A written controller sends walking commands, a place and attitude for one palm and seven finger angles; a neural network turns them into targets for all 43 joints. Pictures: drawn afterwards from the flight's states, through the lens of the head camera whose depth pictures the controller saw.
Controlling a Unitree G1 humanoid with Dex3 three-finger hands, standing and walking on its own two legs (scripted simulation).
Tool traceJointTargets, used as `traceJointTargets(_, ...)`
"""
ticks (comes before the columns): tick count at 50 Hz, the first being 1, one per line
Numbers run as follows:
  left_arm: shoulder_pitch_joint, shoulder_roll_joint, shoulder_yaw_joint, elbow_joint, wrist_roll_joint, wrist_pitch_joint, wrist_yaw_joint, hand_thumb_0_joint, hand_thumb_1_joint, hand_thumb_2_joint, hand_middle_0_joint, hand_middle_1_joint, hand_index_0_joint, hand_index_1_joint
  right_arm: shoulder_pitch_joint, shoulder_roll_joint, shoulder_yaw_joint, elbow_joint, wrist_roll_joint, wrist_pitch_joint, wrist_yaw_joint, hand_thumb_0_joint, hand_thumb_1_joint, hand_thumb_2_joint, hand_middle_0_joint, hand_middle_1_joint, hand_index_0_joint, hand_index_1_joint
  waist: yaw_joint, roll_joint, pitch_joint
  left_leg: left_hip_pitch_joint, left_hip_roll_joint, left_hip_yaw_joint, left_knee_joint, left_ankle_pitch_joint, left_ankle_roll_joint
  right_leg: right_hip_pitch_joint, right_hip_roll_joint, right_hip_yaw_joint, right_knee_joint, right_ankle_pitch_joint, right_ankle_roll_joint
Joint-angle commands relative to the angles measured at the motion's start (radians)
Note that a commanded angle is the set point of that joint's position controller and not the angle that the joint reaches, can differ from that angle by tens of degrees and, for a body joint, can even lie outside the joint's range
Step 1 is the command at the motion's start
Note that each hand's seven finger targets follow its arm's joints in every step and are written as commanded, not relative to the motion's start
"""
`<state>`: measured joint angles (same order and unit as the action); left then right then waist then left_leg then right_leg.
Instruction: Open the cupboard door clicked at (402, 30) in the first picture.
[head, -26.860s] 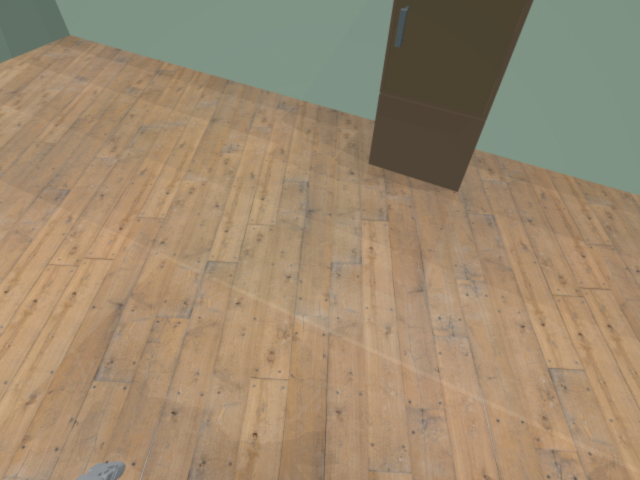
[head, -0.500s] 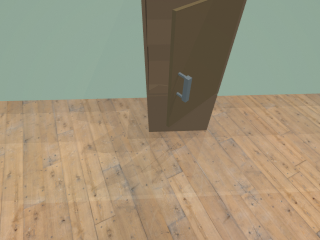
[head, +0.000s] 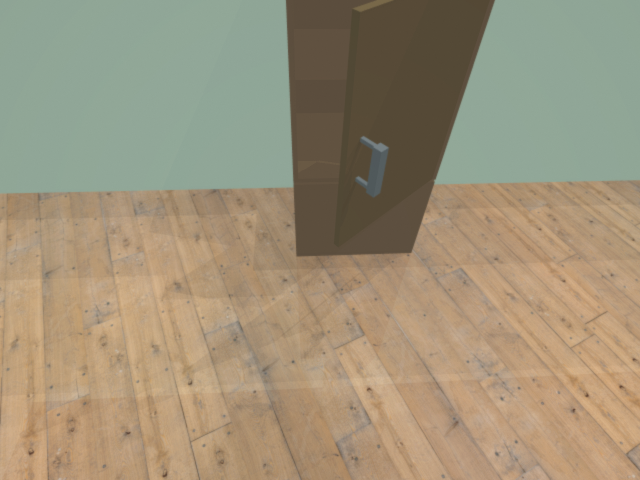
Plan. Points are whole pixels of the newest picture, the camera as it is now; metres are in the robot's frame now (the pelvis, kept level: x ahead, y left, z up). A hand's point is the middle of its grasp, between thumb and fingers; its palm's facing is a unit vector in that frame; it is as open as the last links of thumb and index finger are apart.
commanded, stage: look to check the result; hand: left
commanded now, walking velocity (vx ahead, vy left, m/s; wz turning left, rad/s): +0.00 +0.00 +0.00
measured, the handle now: (369, 166) +0.74 -0.07 -0.08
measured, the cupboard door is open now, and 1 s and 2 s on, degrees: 40 40 40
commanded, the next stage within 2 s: walk to a spot facing it in 0.06 s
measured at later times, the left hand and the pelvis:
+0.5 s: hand out of the picture +0.03 +0.18 -0.18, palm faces -0.08 -0.97 -0.23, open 7.3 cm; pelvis -0.01 +0.00 -0.01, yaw -8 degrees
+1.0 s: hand out of the picture +0.15 +0.16 -0.18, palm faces -0.35 -0.91 -0.24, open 7.3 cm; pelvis +0.01 -0.01 -0.01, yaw -25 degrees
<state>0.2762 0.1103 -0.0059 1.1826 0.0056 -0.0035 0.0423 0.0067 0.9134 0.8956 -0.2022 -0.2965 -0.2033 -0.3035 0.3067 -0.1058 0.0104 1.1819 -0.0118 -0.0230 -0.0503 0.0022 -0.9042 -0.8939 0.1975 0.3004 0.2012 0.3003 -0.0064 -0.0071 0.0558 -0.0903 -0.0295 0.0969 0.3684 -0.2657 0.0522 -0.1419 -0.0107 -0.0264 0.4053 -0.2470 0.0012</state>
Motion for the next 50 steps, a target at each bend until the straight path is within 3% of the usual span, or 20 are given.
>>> traceJointTargets(1,0.077,0.084,0.014,-0.017,0.0,-0.008,0.001,0.0,0.9,0.9,-0.2,-0.3,-0.2,-0.3,0.09,-0.094,-0.014,-0.01,-0.003,-0.002,-0.002,0.0,-0.9,-0.9,0.2,0.3,0.2,0.3,-0.002,0.017,0.039,-0.031,0.138,-0.119,-0.073,0.238,-0.007,-0.026,-0.087,0.085,-0.04,0.187,-0.02)
traceJointTargets(13,0.045,0.113,0.042,-0.049,0.004,0.009,-0.004,0.0,0.9,0.9,-0.2,-0.3,-0.2,-0.3,0.081,-0.123,-0.037,-0.028,-0.002,0.012,-0.012,0.0,-0.9,-0.9,0.2,0.3,0.2,0.3,-0.009,0.03,0.027,0.01,0.169,-0.089,-0.013,0.305,-0.004,-0.089,-0.078,0.095,0.031,0.237,-0.022)
traceJointTargets(16,0.008,0.12,0.065,-0.101,0.011,0.03,-0.016,0.0,0.9,0.9,-0.2,-0.3,-0.2,-0.3,0.068,-0.164,-0.062,-0.07,-0.007,0.027,-0.018,0.0,-0.9,-0.9,0.2,0.3,0.2,0.3,-0.016,0.067,0.041,0.012,0.233,-0.126,-0.026,0.248,0.024,-0.193,-0.036,0.086,0.131,0.125,-0.014)
traceJointTargets(18,-0.027,0.124,0.077,-0.143,0.017,0.046,-0.024,0.0,0.9,0.9,-0.2,-0.3,-0.2,-0.3,0.056,-0.193,-0.077,-0.099,-0.011,0.03,-0.02,0.0,-0.9,-0.9,0.2,0.3,0.2,0.3,-0.018,0.144,0.057,-0.003,0.333,-0.188,-0.075,0.219,0.087,-0.28,-0.011,0.055,0.316,-0.104,0.0)
traceJointTargets(19,-0.054,0.125,0.085,-0.166,0.021,0.051,-0.026,0.0,0.9,0.9,-0.2,-0.3,-0.2,-0.3,0.058,-0.197,-0.08,-0.114,-0.015,0.029,-0.02,0.0,-0.9,-0.9,0.2,0.3,0.2,0.3,-0.025,0.149,0.056,-0.01,0.381,-0.205,-0.091,0.238,0.124,-0.318,-0.017,0.048,0.43,-0.207,0.004)
traceJointTargets(21,-0.079,0.116,0.093,-0.197,0.023,0.05,-0.032,0.0,0.9,0.9,-0.2,-0.3,-0.2,-0.3,0.026,-0.203,-0.083,-0.146,-0.022,0.027,-0.016,0.0,-0.9,-0.9,0.2,0.3,0.2,0.3,-0.014,0.116,0.05,-0.028,0.409,-0.186,-0.067,0.309,0.151,-0.33,-0.04,0.051,0.493,-0.251,0.005)
traceJointTargets(22,-0.075,0.112,0.092,-0.205,0.021,0.048,-0.035,0.0,0.9,0.9,-0.2,-0.3,-0.2,-0.3,0.007,-0.212,-0.085,-0.163,-0.021,0.026,-0.013,0.0,-0.9,-0.9,0.2,0.3,0.2,0.3,-0.006,0.066,0.03,-0.033,0.408,-0.159,-0.04,0.347,0.147,-0.298,-0.043,0.037,0.475,-0.245,0.005)
traceJointTargets(25,-0.059,0.111,0.094,-0.224,0.02,0.044,-0.043,0.0,0.9,0.9,-0.2,-0.3,-0.2,-0.3,-0.025,-0.238,-0.096,-0.187,-0.024,0.028,-0.006,0.0,-0.9,-0.9,0.2,0.3,0.2,0.3,0.005,0.117,0.005,-0.027,0.381,-0.06,0.037,0.45,0.103,-0.231,-0.027,-0.019,0.355,-0.182,0.007)
traceJointTargets(27,-0.019,0.136,0.1,-0.227,0.02,0.037,-0.045,0.0,0.9,0.9,-0.2,-0.3,-0.2,-0.3,-0.038,-0.252,-0.101,-0.206,-0.017,0.031,-0.001,0.0,-0.9,-0.9,0.2,0.3,0.2,0.3,0.026,0.088,-0.011,-0.062,0.348,-0.006,0.14,0.426,0.052,-0.13,-0.012,-0.033,0.21,-0.041,-0.004)
traceJointTargets(28,0.033,0.17,0.109,-0.22,0.022,0.033,-0.044,0.0,0.9,0.9,-0.2,-0.3,-0.2,-0.3,-0.064,-0.253,-0.103,-0.226,-0.012,0.034,0.002,0.0,-0.9,-0.9,0.2,0.3,0.2,0.3,0.057,0.019,-0.029,-0.131,0.299,0.041,0.254,0.32,0.008,-0.034,-0.032,0.028,0.11,0.152,-0.027)
traceJointTargets(29,0.069,0.253,0.123,-0.214,0.031,0.022,-0.033,0.0,0.9,0.9,-0.2,-0.3,-0.2,-0.3,-0.084,-0.214,-0.102,-0.26,0.0,0.038,0.009,0.0,-0.9,-0.9,0.2,0.3,0.2,0.3,0.067,-0.215,-0.05,-0.291,0.169,0.134,0.45,0.024,-0.061,0.058,-0.22,0.314,0.011,0.377,-0.111)
traceJointTargets(30,0.104,0.319,0.132,-0.211,0.016,0.017,-0.027,0.0,0.9,0.9,-0.2,-0.3,-0.2,-0.3,-0.128,-0.193,-0.093,-0.293,0.006,0.049,0.015,0.0,-0.9,-0.9,0.2,0.3,0.2,0.3,0.093,-0.273,-0.046,-0.397,0.07,0.065,0.654,-0.403,-0.09,0.056,-0.369,0.494,-0.074,0.494,-0.243)
traceJointTargets(31,0.091,0.317,0.136,-0.225,0.015,0.018,-0.016,0.0,0.9,0.9,-0.2,-0.3,-0.2,-0.3,-0.178,-0.193,-0.092,-0.302,0.0,0.063,0.013,0.0,-0.9,-0.9,0.2,0.3,0.2,0.3,0.096,-0.234,-0.045,-0.438,0.082,-0.065,0.77,-0.391,-0.081,0.02,-0.341,0.557,-0.114,0.318,-0.262)
traceJointTargets(32,0.028,0.299,0.136,-0.244,0.016,0.024,-0.007,0.0,0.9,0.9,-0.2,-0.3,-0.2,-0.3,-0.19,-0.203,-0.097,-0.309,-0.002,0.064,0.016,0.0,-0.9,-0.9,0.2,0.3,0.2,0.3,0.068,-0.188,-0.024,-0.479,0.102,-0.107,0.811,-0.308,-0.081,0.017,-0.309,0.53,-0.105,0.219,-0.251)
traceJointTargets(35,-0.051,0.28,0.126,-0.291,0.018,0.015,-0.011,0.0,0.9,0.9,-0.2,-0.3,-0.2,-0.3,-0.182,-0.192,-0.089,-0.305,-0.005,0.061,0.025,0.0,-0.9,-0.9,0.2,0.3,0.2,0.3,0.029,-0.065,-0.051,-0.443,0.103,-0.119,0.77,-0.175,-0.103,-0.011,-0.222,0.405,-0.077,0.237,-0.2)
traceJointTargets(37,-0.054,0.286,0.127,-0.298,0.022,0.013,-0.015,0.0,0.9,0.9,-0.2,-0.3,-0.2,-0.3,-0.171,-0.191,-0.089,-0.311,-0.005,0.061,0.025,0.0,-0.9,-0.9,0.2,0.3,0.2,0.3,0.026,-0.074,-0.089,-0.412,0.09,-0.111,0.704,-0.158,-0.112,0.016,-0.192,0.378,-0.063,0.263,-0.188)
traceJointTargets(42,-0.033,0.308,0.135,-0.317,0.024,0.02,-0.027,0.0,0.9,0.9,-0.2,-0.3,-0.2,-0.3,-0.219,-0.201,-0.087,-0.353,0.001,0.05,0.017,0.0,-0.9,-0.9,0.2,0.3,0.2,0.3,0.046,-0.122,-0.099,-0.401,0.062,-0.112,0.56,-0.175,-0.118,0.063,-0.168,0.419,-0.037,0.368,-0.196)
traceJointTargets(46,-0.059,0.323,0.142,-0.342,0.023,0.029,-0.032,0.0,0.9,0.9,-0.2,-0.3,-0.2,-0.3,-0.211,-0.212,-0.084,-0.372,0.009,0.038,0.01,0.0,-0.9,-0.9,0.2,0.3,0.2,0.3,0.034,-0.144,-0.101,-0.314,0.038,-0.11,0.397,-0.174,-0.107,0.018,-0.154,0.453,-0.006,0.44,-0.188)
traceJointTargets(49,-0.128,0.316,0.138,-0.364,0.011,0.034,-0.034,0.0,0.9,0.9,-0.2,-0.3,-0.2,-0.3,-0.083,-0.229,-0.084,-0.342,0.013,0.024,0.004,0.0,-0.9,-0.9,0.2,0.3,0.2,0.3,-0.033,-0.12,-0.138,-0.079,0.037,-0.11,0.101,0.009,-0.097,-0.107,-0.102,0.432,0.072,0.372,-0.107)
traceJointTargets(50,-0.137,0.28,0.129,-0.381,0.004,0.036,-0.038,0.0,0.9,0.9,-0.2,-0.3,-0.2,-0.3,-0.047,-0.281,-0.091,-0.335,0.006,0.015,0.0,0.0,-0.9,-0.9,0.2,0.3,0.2,0.3,-0.052,-0.003,-0.141,0.062,0.141,-0.209,-0.018,0.021,-0.061,-0.257,-0.027,0.369,0.149,0.211,-0.055)
